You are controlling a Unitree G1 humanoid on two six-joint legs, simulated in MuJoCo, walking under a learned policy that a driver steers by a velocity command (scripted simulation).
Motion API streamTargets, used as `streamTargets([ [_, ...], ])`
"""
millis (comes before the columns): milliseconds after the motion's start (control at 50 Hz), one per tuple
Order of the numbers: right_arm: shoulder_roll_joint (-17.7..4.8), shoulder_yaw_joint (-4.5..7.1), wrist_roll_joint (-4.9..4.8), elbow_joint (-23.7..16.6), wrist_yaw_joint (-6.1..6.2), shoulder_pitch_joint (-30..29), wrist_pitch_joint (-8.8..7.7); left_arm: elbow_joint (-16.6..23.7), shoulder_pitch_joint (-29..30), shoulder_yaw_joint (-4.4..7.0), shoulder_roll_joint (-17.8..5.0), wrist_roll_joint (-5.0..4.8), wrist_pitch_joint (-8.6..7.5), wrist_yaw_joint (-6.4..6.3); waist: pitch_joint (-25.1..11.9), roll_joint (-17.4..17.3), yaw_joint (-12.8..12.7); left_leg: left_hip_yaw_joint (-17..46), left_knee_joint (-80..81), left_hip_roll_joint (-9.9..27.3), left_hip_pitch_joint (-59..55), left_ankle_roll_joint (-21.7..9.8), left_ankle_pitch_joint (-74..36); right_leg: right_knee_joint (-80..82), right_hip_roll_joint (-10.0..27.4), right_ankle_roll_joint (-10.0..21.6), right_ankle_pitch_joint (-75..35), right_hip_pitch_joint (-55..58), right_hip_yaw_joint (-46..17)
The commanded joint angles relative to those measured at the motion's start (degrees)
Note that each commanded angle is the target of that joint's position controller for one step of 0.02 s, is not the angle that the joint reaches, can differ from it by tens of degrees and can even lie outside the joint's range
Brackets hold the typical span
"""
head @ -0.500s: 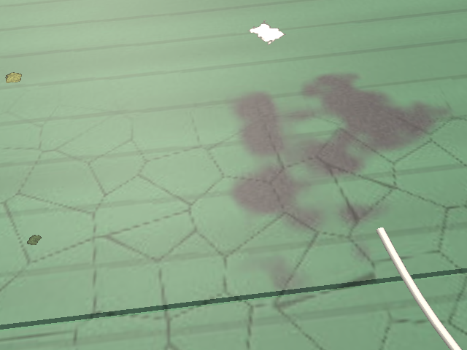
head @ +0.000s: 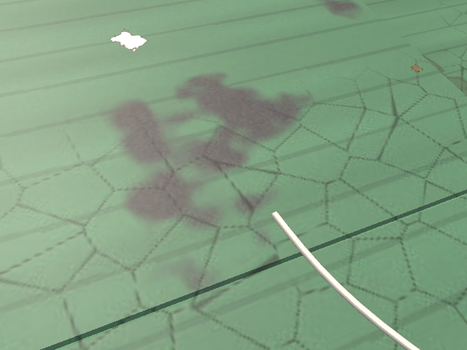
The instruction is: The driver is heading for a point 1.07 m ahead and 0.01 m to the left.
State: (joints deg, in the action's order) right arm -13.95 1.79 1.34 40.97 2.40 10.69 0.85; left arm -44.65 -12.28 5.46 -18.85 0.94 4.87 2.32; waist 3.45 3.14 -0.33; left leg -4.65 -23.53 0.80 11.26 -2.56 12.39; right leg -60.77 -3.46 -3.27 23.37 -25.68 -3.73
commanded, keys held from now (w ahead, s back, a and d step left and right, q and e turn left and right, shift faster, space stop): e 0.34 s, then no key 0.14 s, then q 0.52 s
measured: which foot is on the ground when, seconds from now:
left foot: down 0.00-0.22, up 0.24-0.66, down 0.68-1.00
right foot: up 0.00-0.20, down 0.22-0.70, up 0.72-0.98, down 1.00-1.00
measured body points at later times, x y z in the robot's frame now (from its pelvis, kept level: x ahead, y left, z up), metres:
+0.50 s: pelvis -0.02 -0.04 +0.00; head +0.00 -0.08 +0.45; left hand +0.17 +0.19 -0.10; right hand +0.00 -0.34 -0.13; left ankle +0.03 +0.10 -0.68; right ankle -0.04 -0.11 -0.75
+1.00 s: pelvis -0.03 -0.05 -0.01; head +0.01 -0.06 +0.44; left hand +0.12 +0.22 -0.12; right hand +0.05 -0.35 -0.13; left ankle +0.02 +0.08 -0.75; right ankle -0.04 -0.15 -0.75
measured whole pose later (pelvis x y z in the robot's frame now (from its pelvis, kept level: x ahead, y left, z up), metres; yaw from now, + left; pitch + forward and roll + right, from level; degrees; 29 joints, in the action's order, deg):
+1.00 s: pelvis -0.03 -0.05 -0.01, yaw -3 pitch +1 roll +0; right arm -18.2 4.8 0.2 46.3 -0.3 11.4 3.7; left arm -44.4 -9.8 1.9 -17.0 0.6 0.9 -2.3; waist 3.6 -1.3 1.0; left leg 11.1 -28.9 -4.3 17.5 0.6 11.8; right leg -27.2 -3.4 0.8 16.8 -13.1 -2.3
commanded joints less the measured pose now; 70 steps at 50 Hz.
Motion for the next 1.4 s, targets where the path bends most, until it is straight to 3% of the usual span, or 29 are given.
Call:
streamTargets([
  [20, -9.8, 2.85, 0.15, -1.9, 0.0, 3.3, -0.59, 4.7, 2.8, 0.22, -3.0, -0.18, -0.23, 0.37, -4.3, -11.9, 2.5, 9.6, 5.0, 14.8, -11.4, -9.7, -20.6, 4.9, 1.4, -0.7, 1.9, -5.5, 2.1],
  [120, -11.8, 3.63, 0.54, -1.5, -1.35, 1.8, -0.45, 6.2, 3.8, -0.65, -2.3, -0.94, -0.38, 0.62, -5.3, -14.0, 2.4, 5.4, 2.2, 15.8, -6.6, -8.9, -23.2, 17.2, 2.1, 1.8, 3.7, 5.1, 6.7],
  [180, -12.7, 4.0, -0.22, -1.1, -1.8, 0.8, -0.01, 6.1, 1.4, -0.79, -2.0, -0.87, -1.11, 0.4, -6.2, -13.0, 0.3, 3.1, -2.8, 16.0, -4.2, -6.3, -21.6, 29.0, 1.3, 3.9, -2.3, 11.9, 8.4],
  [200, -12.5, 4.02, -0.57, -0.7, -1.86, 1.0, 0.21, 5.6, -0.3, -0.75, -2.4, -0.27, -1.69, -0.1, -6.4, -10.4, -1.1, 0.9, -6.8, 15.1, -0.5, -3.3, -16.8, 36.9, 1.0, 4.8, -9.3, 17.0, 7.4],
  [220, -10.6, 3.69, -0.4, -0.5, -2.11, 3.2, 0.49, 5.4, -1.9, 0.06, -6.1, 0.77, -2.54, -0.81, -6.2, -0.2, -1.5, -3.3, -17.6, 11.5, 7.8, 0.8, -5.0, 44.9, 7.6, 6.6, -11.8, 23.2, -4.6],
  [240, -5.6, 2.16, 0.14, -4.9, -1.96, 1.5, 1.04, 7.1, -2.1, 2.01, -15.4, 0.08, -3.12, -1.07, -4.0, 14.9, -0.5, -5.2, -28.3, 0.5, 24.0, 5.2, 24.0, 45.6, 24.7, 14.2, -32.4, 24.8, -28.5],
  [260, -8.2, 2.46, 0.32, -4.9, -0.97, -2.4, 2.01, 5.6, -7.1, 2.48, -14.2, -0.2, -3.13, -1.1, -5.7, 7.5, -4.9, 4.1, -36.5, 0.8, 22.7, 4.9, 25.1, 43.0, 25.3, 20.3, -37.8, 22.7, -25.7],
  [300, -8.8, 2.81, -0.99, -3.4, -1.27, -1.0, 2.12, 5.9, -0.2, 0.55, -8.1, -0.56, -2.76, -1.72, -1.6, 3.6, -0.4, 6.7, -38.1, 2.4, 22.5, 4.2, 15.3, 43.3, 17.4, 17.8, -31.8, 19.0, -16.1],
  [340, -10.3, 3.35, 0.34, -1.9, -1.66, 1.1, 1.62, 6.9, 3.5, -0.15, -6.1, -0.82, -2.68, -2.43, -3.0, 5.3, 0.8, 5.9, -37.8, 1.7, 21.2, 4.6, 9.8, 42.7, 12.7, 15.5, -34.2, 20.0, -12.7],
  [380, -9.6, 3.24, 0.12, -0.9, -2.14, 2.8, 1.86, 6.5, 2.0, -0.44, -5.7, -0.92, -3.02, -2.26, -6.0, 2.9, 0.8, 5.5, -38.4, 0.9, 19.8, 5.1, 8.4, 42.1, 12.5, 15.6, -38.1, 21.7, -11.5],
  [480, -8.0, 2.67, -0.25, -0.8, -1.95, 0.7, 2.74, 4.7, -1.3, -0.89, -5.5, -0.16, -3.54, -2.49, -4.5, 3.7, -1.1, 5.5, -30.1, 0.8, 18.9, 5.1, 8.9, 43.3, 13.3, 16.1, -31.5, 22.3, -13.6],
  [560, -5.6, 1.52, -0.6, 1.1, -2.02, 1.3, 2.63, 3.1, 0.3, -2.91, -2.2, 0.9, -4.13, -3.03, -4.3, 3.1, -1.0, 5.1, -18.1, 0.7, 8.0, 3.6, 9.3, 44.1, 12.9, 15.0, -26.6, 17.4, -11.0],
  [600, -5.7, 1.37, -1.02, 2.1, -1.86, 1.7, 2.5, 1.9, 0.5, -3.19, -3.0, 1.22, -4.33, -3.3, -3.7, 3.4, -0.9, 4.7, -13.1, -0.5, 3.2, 2.8, 9.2, 43.4, 13.3, 14.5, -25.6, 15.2, -10.9],
  [640, -6.5, 1.45, -1.09, 2.6, -1.71, 3.1, 1.89, 1.3, 2.1, -2.73, -5.2, 0.42, -4.1, -3.78, -3.1, 1.8, 1.1, 4.1, -5.0, -1.6, -0.4, 1.7, 4.8, 40.1, 13.1, 13.4, -26.6, 14.3, -10.5],
  [680, -8.9, 1.55, -0.3, 2.6, -1.45, 3.7, 0.39, 1.1, 1.3, -2.59, -5.2, 0.1, -4.3, -4.29, -4.1, -2.6, 1.3, 11.7, 2.5, 3.1, -5.2, 0.3, -7.4, 35.7, 10.8, 9.6, -23.4, 12.3, -9.0],
  [700, -14.0, 2.54, -0.38, 2.0, -1.54, 2.4, -0.14, 2.0, -0.6, -2.61, -4.0, -0.05, -4.32, -4.24, -4.0, -9.4, -1.8, 21.2, 2.3, 9.5, -4.7, -2.8, -18.2, 31.2, 4.2, 7.5, -16.1, 9.7, -3.5],
  [720, -14.2, 3.05, -1.25, 2.8, -2.21, 3.1, -0.19, 1.3, 0.7, -2.73, -3.1, 0.14, -3.76, -4.52, -3.2, -13.3, -0.2, 26.9, 3.5, 14.2, -1.2, -8.0, -23.7, 27.9, -0.3, 5.9, -6.2, 9.9, 1.3],
  [760, -11.8, 2.61, -0.87, 2.7, -2.62, 3.1, -0.16, 1.2, 1.8, -2.66, -2.6, 0.09, -3.45, -4.52, -2.7, -15.1, 0.9, 29.9, 5.4, 15.3, -1.3, -11.1, -23.7, 20.5, -1.6, 5.3, 3.6, 7.1, 2.2],
  [840, -12.5, 3.87, -0.87, 3.2, -1.82, 2.5, 0.92, 2.3, 3.2, -2.6, -1.4, -0.51, -3.49, -3.84, -3.6, -11.0, 0.7, 26.3, 4.7, 10.3, -4.2, -9.7, -20.5, 14.2, -0.2, 3.2, 4.9, 1.7, 0.8],
  [920, -12.3, 4.75, -0.82, 2.7, -2.43, 0.9, 2.13, 2.8, 2.2, -2.93, -1.0, -0.88, -3.98, -4.13, -6.1, -12.4, 1.3, 26.8, 3.2, 7.6, -2.7, -7.8, -18.0, 23.3, -1.2, 2.4, 1.3, 7.0, 2.3],
  [980, -11.7, 4.87, -1.38, 1.5, -2.74, -3.0, 2.49, 1.5, -3.9, -2.47, -2.2, -0.26, -4.67, -5.0, -6.7, -10.8, -2.1, 26.6, -1.0, 3.4, 5.5, -2.6, -9.1, 41.8, -0.3, 3.7, -8.5, 19.7, 1.6],
  [1000, -8.8, 4.15, -1.48, 0.7, -2.76, -1.4, 2.17, 1.8, -4.7, -1.43, -7.3, 0.7, -4.87, -5.54, -6.5, -1.1, -1.1, 21.9, -8.9, -1.4, 12.3, 0.5, 2.6, 48.9, 10.9, 6.0, -2.9, 23.8, -9.8],
  [1020, -5.9, 3.53, -1.32, 0.2, -2.33, 0.9, 1.92, 4.0, 0.7, -0.29, -13.1, 0.73, -4.46, -5.43, -4.6, 11.7, 0.6, 10.7, -20.0, -10.6, 20.3, 2.6, 18.4, 52.4, 23.6, 12.0, -3.7, 20.9, -24.6],
  [1040, -10.9, 4.51, 0.29, 0.8, -2.05, 0.4, 2.07, 3.9, 0.0, -0.82, -10.6, 1.5, -4.3, -4.96, -4.0, 6.6, 0.3, 11.2, -31.3, -5.4, 18.0, 2.4, 20.8, 49.4, 26.5, 16.5, -12.0, 15.3, -23.4],
  [1060, -11.5, 5.06, -0.04, 1.9, -2.3, 0.9, 2.21, 4.5, 2.0, -2.08, -6.1, 1.13, -4.47, -4.72, -2.7, 1.9, 1.9, 11.7, -35.7, -4.8, 17.0, 2.0, 18.0, 48.2, 23.3, 16.5, -17.2, 13.7, -18.2],
  [1100, -10.4, 4.98, 0.0, 3.5, -3.27, 3.1, 2.86, 5.2, 5.0, -2.73, -3.8, 0.71, -4.86, -4.89, -2.0, 2.7, 3.4, 9.8, -40.3, -3.8, 17.8, 2.8, 12.1, 45.9, 16.9, 13.7, -23.9, 15.8, -7.9],
  [1160, -9.3, 4.26, -0.32, 2.7, -4.57, 0.9, 3.23, 4.2, 0.4, -2.4, -4.5, 0.63, -5.04, -5.05, -3.4, 4.4, 0.5, 7.2, -38.0, -3.5, 20.2, 5.0, 11.5, 42.8, 16.1, 14.3, -36.1, 22.9, -2.9],
  [1240, -8.1, 3.45, -0.61, 0.5, -5.19, -3.4, 3.72, 3.0, -3.2, -1.59, -5.8, 0.62, -4.86, -4.75, -3.8, 5.1, -2.1, 5.5, -30.3, -2.1, 19.5, 5.4, 12.9, 41.5, 19.1, 15.8, -37.3, 27.1, -1.7],
  [1400, -6.9, 2.75, -1.17, -1.5, -5.05, -1.9, 3.07, 2.6, -0.4, -0.27, -8.0, 0.14, -4.3, -3.27, -5.2, 6.0, 0.1, -0.6, -8.0, -2.9, 3.4, 1.4, 8.4, 33.4, 19.7, 12.2, -36.3, 20.1, 4.7],
])
Velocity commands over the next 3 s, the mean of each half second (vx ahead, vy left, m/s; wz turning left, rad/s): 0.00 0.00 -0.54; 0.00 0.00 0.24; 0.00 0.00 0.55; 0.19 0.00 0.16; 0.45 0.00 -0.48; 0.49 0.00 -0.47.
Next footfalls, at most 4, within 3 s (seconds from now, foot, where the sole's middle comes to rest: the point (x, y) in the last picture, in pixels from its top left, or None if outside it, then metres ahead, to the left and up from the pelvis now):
0.22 right None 0.00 -0.12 -0.78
0.68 left None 0.05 0.07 -0.78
1.00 right None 0.00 -0.15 -0.78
1.44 left None -0.02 0.06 -0.78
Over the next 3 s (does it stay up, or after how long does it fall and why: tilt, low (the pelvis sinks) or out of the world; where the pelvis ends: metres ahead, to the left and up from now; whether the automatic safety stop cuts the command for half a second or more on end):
stays up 0.56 -0.04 -0.02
